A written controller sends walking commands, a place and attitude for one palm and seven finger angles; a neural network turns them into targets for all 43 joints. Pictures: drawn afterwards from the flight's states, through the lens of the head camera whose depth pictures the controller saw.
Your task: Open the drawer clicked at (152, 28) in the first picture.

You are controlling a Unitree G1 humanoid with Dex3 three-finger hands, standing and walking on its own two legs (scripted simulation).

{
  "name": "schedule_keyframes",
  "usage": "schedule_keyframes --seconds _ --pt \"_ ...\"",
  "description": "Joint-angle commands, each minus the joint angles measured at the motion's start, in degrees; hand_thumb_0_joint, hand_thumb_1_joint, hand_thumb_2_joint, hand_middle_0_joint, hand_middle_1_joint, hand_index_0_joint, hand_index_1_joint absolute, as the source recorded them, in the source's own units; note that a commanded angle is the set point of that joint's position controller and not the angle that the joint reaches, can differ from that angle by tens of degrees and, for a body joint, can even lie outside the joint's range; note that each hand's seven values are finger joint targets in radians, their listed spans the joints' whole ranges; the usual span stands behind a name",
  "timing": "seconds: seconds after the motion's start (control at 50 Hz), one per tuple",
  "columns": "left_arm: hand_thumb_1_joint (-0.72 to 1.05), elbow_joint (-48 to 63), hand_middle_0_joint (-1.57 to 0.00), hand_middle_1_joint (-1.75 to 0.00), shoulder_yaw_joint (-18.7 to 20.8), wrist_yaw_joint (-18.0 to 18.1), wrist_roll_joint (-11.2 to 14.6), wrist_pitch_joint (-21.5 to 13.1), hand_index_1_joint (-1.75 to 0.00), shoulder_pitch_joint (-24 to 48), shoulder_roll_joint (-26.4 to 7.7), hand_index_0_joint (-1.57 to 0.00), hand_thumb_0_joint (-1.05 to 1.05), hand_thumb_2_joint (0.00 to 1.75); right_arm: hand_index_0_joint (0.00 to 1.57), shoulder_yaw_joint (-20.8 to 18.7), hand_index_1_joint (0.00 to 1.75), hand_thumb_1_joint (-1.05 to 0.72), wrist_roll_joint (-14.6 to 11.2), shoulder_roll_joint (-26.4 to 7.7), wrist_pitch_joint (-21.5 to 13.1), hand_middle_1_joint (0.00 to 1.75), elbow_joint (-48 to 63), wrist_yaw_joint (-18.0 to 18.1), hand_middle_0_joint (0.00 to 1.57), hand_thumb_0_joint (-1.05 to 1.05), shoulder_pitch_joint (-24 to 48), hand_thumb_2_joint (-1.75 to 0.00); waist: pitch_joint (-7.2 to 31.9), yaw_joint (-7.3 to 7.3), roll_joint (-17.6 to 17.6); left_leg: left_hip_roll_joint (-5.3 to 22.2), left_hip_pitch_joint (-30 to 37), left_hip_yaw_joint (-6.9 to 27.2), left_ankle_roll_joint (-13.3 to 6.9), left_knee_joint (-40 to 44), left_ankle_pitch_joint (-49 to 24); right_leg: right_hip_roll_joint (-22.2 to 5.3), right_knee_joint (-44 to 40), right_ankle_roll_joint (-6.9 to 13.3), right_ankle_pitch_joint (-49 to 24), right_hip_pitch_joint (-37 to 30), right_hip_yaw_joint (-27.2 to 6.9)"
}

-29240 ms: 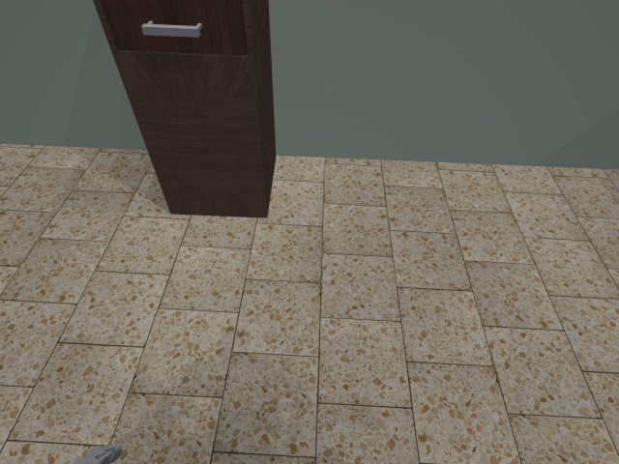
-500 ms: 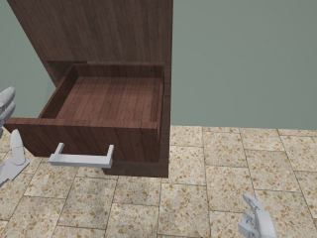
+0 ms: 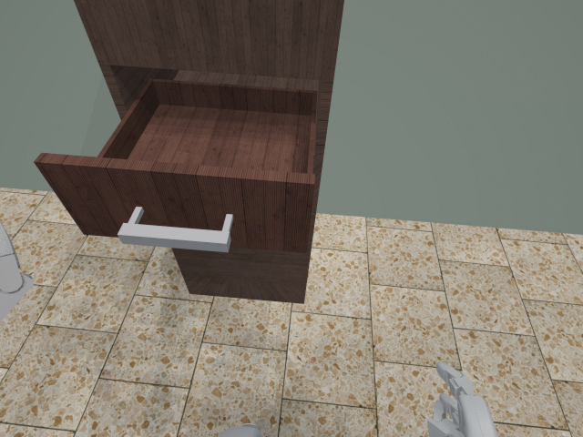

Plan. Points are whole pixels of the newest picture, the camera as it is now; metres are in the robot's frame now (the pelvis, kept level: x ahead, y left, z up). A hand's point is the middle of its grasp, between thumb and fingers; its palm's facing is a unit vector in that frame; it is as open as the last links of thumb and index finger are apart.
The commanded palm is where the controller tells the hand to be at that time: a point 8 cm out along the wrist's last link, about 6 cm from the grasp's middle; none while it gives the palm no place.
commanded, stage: step back with the hand held close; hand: left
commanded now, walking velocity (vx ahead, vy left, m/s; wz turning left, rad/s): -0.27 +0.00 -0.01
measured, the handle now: (179, 227) +0.39 +0.20 +0.06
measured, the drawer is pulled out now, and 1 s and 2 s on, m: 0.27 0.27 0.27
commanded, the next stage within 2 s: stop stepping back and stand still in 0.50 s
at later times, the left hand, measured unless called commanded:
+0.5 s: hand out of the picture +0.12 +0.22 +0.23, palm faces +0.36 -0.82 -0.45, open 7.4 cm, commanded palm +0.06 +0.27 +0.24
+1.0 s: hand out of the picture -0.03 +0.24 +0.24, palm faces +0.49 -0.78 -0.39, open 7.4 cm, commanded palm -0.09 +0.27 +0.24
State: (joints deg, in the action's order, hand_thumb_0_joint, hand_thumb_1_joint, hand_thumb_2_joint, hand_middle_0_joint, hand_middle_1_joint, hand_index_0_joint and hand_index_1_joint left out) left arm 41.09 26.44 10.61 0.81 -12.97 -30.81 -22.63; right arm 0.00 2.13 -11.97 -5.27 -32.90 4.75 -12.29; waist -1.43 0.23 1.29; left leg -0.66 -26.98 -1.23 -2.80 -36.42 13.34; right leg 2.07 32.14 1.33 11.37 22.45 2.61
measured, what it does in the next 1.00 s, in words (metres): walks backwards: right foot, then left foot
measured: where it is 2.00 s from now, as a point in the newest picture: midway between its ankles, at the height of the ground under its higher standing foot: outside the picture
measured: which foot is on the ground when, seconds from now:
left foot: down 0.00-0.36, up 0.38-0.52, down 0.54-0.80, up 0.82-1.00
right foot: down 0.00-0.12, up 0.14-0.34, down 0.36-0.54, up 0.56-0.80, down 0.82-1.00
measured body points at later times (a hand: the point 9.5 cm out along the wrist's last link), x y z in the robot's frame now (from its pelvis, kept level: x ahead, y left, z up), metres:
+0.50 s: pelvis -0.09 +0.00 +0.01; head -0.07 +0.03 +0.46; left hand +0.10 +0.26 +0.25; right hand +0.08 -0.24 -0.06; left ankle -0.02 +0.08 -0.70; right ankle -0.13 -0.12 -0.72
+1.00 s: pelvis -0.22 -0.01 +0.02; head -0.25 +0.01 +0.47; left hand -0.07 +0.28 +0.26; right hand -0.11 -0.26 -0.07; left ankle -0.21 +0.11 -0.69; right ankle -0.23 -0.10 -0.72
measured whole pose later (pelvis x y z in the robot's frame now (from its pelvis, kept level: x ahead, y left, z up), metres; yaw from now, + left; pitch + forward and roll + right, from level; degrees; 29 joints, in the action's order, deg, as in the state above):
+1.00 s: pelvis -0.22 -0.01 +0.02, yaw -1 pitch +1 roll +1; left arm 35.8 26.4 9.2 2.0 -11.9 -28.9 -24.1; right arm 0.6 0.2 -11.9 -4.9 -39.3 4.2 -18.3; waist 5.2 0.0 -2.9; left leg 1.8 -22.5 -3.7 -0.7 -43.1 20.8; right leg -0.5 26.9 3.0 15.1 13.1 5.0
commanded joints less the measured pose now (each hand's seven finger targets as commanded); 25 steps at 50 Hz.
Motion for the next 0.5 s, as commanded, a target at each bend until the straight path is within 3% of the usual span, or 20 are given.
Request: schedule_keyframes --seconds 0.0,0.04,0.06,0.08,0.1,0.12,0.14,0.16,0.2,0.24,0.28,0.3,0.32,0.34,0.36,0.38,0.4,0.42,0.46,0.48 --pt "0.9 11.22 -0.2 -0.3 7.01 2.15 0.25 -3.91 -0.3 3.23 -11.14 -0.2 0.0 0.9 0.2 -3.6 0.3 -0.9 -0.77 -7.36 -3.23 0.3 6.92 0.69 0.2 0.0 3.02 -0.9 7.9 -1.92 -2.66 2.87 9.28 6.16 1.52 0.86 11.03 -11.49 -12.51 3.96 12.58 5.19 -13.28" --pt "0.9 11.74 -0.2 -0.3 7.17 1.9 0.51 -4.05 -0.3 3.75 -11.79 -0.2 0.0 0.9 0.2 -3.32 0.3 -0.9 -1.24 -7.7 -3.2 0.3 6.86 0.57 0.2 0.0 3.87 -0.9 5.9 -1.68 0.92 4.88 9.03 8.37 1.18 5.9 12.08 -8.78 -10.08 2.86 15.34 7.08 -10.52" --pt "0.9 12.26 -0.2 -0.3 7.15 1.9 0.56 -4.19 -0.3 4.05 -11.57 -0.2 0.0 0.9 0.2 -2.77 0.3 -0.9 -1.09 -7.6 -3.29 0.3 7.1 0.66 0.2 0.0 4.3 -0.9 4.67 -1.62 4.85 8.21 3.48 12.8 0.05 12.63 12.19 -4.97 -4.5 1.21 14.5 3.17 -7.25" --pt "0.9 12.37 -0.2 -0.3 7.93 1.77 0.72 -4.34 -0.3 3.97 -11.54 -0.2 0.0 0.9 0.2 -2.7 0.3 -0.9 -0.87 -7.69 -3.91 0.3 7.49 0.64 0.2 0.0 5.59 -0.9 4.94 -1.24 11.03 13.8 -5.39 18.5 -1.83 21.91 15.76 -0.25 5.88 -0.55 13.36 -4.81 -3.65" --pt "0.9 12.21 -0.2 -0.3 8.87 1.59 0.63 -4.7 -0.3 4.01 -11.62 -0.2 0.0 0.9 0.2 -3.1 0.3 -0.9 -0.31 -7.57 -4.64 0.3 7.34 0.59 0.2 0.0 5.36 -0.9 6.48 -0.97 14.55 18.47 -11.53 23.83 -3.98 28.86 22.83 3.19 17.95 -1.18 15.49 -11.07 -2.92" --pt "0.9 11.36 -0.2 -0.3 8.98 1.47 0.64 -4.77 -0.3 3.49 -11.69 -0.2 0.0 0.9 0.2 -3.52 0.3 -0.9 0.22 -6.94 -5.2 0.3 6.9 0.46 0.2 0.0 4.35 -0.9 7.37 -1.18 13.21 19.79 -11.59 24.07 -5.18 30.74 24.28 4.14 27.2 -0.93 18.26 -11.14 -4.52" --pt "0.9 11.28 -0.2 -0.3 9.7 1.66 1.27 -4.81 -0.3 2.79 -12.97 -0.2 0.0 0.9 0.2 -3.58 0.3 -0.9 0.4 -6.43 -5.56 0.3 6.61 0.42 0.2 0.0 4.41 -0.9 8.28 -0.93 9.77 19.77 -5.93 23.26 -6.05 26.22 14.38 3.21 27.47 -0.61 18.96 -6.07 -6.41" --pt "0.9 10.24 -0.2 -0.3 8.8 1.69 1.55 -4.45 -0.3 2.19 -11.77 -0.2 0.0 0.9 0.2 -3.55 0.3 -0.9 0.94 -6.32 -6.09 0.3 5.43 0.1 0.2 0.0 4.25 -0.9 8.87 -0.69 6.47 18.44 -1.14 20.43 -6.05 23.75 7.8 2.97 27.19 -0.7 18.91 -3.73 -6.43" --pt "0.9 10.19 -0.2 -0.3 7.2 1.02 2.26 -3.43 -0.3 1.68 -10.85 -0.2 0.0 0.9 0.2 -3.31 0.3 -0.9 -0.17 -6.2 -6.11 0.3 5.25 -1.03 0.2 0.0 5.8 -0.9 9.6 -0.12 8.95 15.54 2.17 14.2 -3.69 24.92 8.48 2.55 21.99 -0.52 18.65 -5.34 -3.21" --pt "0.9 11.34 -0.2 -0.3 6.62 0.43 2.77 -2.74 -0.3 2.36 -11.54 -0.2 0.0 0.9 0.2 -3.07 0.3 -0.9 -0.58 -6.33 -5.74 0.3 5.13 -1.66 0.2 0.0 6.74 -0.9 9.43 -0.11 12.61 14.24 2.2 11.71 -1.77 26.78 10.39 2.44 12.16 0.23 19.23 -10.07 -0.52" --pt "0.9 10.69 -0.2 -0.3 6.23 -0.72 3.63 -2.52 -0.3 3.37 -12.05 -0.2 0.0 0.9 0.2 -2.43 0.3 -0.9 -0.98 -6.68 -5.48 0.3 5.17 -2.37 0.2 0.0 8.32 -0.9 7.86 0.6 10.31 12.37 0.31 10.25 0.63 26.59 11.37 2.38 -2.46 1.25 15.88 -15.25 0.47" --pt "0.9 9.76 -0.2 -0.3 6.95 -1.23 3.85 -2.71 -0.3 3.02 -13.08 -0.2 0.0 0.9 0.2 -2.58 0.3 -0.9 -1.25 -6.72 -4.96 0.3 4.92 -2.58 0.2 0.0 8.21 -0.9 7.1 0.53 5.69 9.87 1.53 7.59 2.6 21.47 10.12 -0.59 -11.42 2.52 12.9 -14.07 -2.02" --pt "0.9 9.7 -0.2 -0.3 7.57 -1.48 3.86 -3.35 -0.3 3.12 -14.36 -0.2 0.0 0.9 0.2 -2.73 0.3 -0.9 -1.77 -6.19 -4.15 0.3 4.78 -2.93 0.2 0.0 7.97 -0.9 7.27 0.24 -2.52 5.63 6.24 3.58 4.72 8.53 7.34 -9.04 -19.83 5.48 12.72 -6.75 -12.08" --pt "0.9 10.15 -0.2 -0.3 9.88 -0.86 3.78 -3.95 -0.3 2.8 -17.16 -0.2 0.0 0.9 0.2 -2.36 0.3 -0.9 -1.66 -5.67 -3.56 0.3 3.61 -3.07 0.2 0.0 7.7 -0.9 8.39 0.83 -9.65 0.18 10.2 -0.45 6.54 -7.43 5.65 -20.4 -25.2 9.42 6.95 1.85 -22.16" --pt "0.9 12.05 -0.2 -0.3 8.72 -0.45 3.31 -4.78 -0.3 7.76 -17.57 -0.2 0.0 0.9 0.2 -2.13 0.3 -0.9 -1.55 -5.73 -3.88 0.3 3.84 -2.84 0.2 0.0 8.57 -0.9 8.18 1.32 -10.95 -0.95 6.51 0.58 6.32 -18.06 10.94 -24.05 -21.49 11.58 -7.47 1.95 -20.08" --pt "0.9 8.41 -0.2 -0.3 7.6 -0.81 2.63 -3.77 -0.3 5.4 -15.39 -0.2 0.0 0.9 0.2 -2.63 0.3 -0.9 -2.63 -5.48 -3.69 0.3 3.89 -2.29 0.2 0.0 7.19 -0.9 8.96 0.3 -13.5 -0.61 0.91 2.47 5.3 -21.81 12.14 -21.25 -15.67 10.07 -25.1 -4.7 -15.07" --pt "0.9 7.99 -0.2 -0.3 7.2 -1.17 1.93 -2.97 -0.3 3.95 -14.34 -0.2 0.0 0.9 0.2 -1.93 0.3 -0.9 -2.78 -4.29 -3.18 0.3 5.22 -1.93 0.2 0.0 7.83 -0.9 8.61 -0.02 -12.43 0.73 -1.33 1.88 5.13 -18.66 11.99 -19.06 -11.45 8.73 -37.44 -9.97 -11.1" --pt "0.9 8.5 -0.2 -0.3 7.42 -1.36 1.37 -2.61 -0.3 3.72 -14.41 -0.2 0.0 0.9 0.2 -1.14 0.3 -0.9 -2.69 -4.02 -2.68 0.3 5.52 -1.4 0.2 0.0 8.68 -0.9 7.39 -0.23 -10.12 1.4 0.0 0.25 4.85 -12.03 10.94 -17.37 -9.45 7.02 -42.87 -11.35 -8.63" --pt "0.9 8.53 -0.2 -0.3 6.46 -2.01 1.62 -2.0 -0.3 3.49 -13.54 -0.2 0.0 0.9 0.2 -0.51 0.3 -0.9 -2.48 -4.87 -1.8 0.3 5.07 -0.42 0.2 0.0 8.55 -0.9 5.28 -1.04 -2.1 -0.05 6.48 -1.72 4.89 7.4 -1.25 -11.77 -5.22 3.19 -41.45 -10.92 -4.86" --pt "0.9 10.26 -0.2 -0.3 6.16 -2.31 1.77 -2.41 -0.3 4.54 -14.04 -0.2 0.0 0.9 0.2 -1.01 0.3 -0.9 -2.64 -6.08 -1.96 0.3 4.82 -0.23 0.2 0.0 7.47 -0.9 6.6 -1.2 3.24 2.47 12.63 -0.35 4.01 15.36 -21.59 -7.44 -1.36 -0.23 -33.88 -9.36 -2.41"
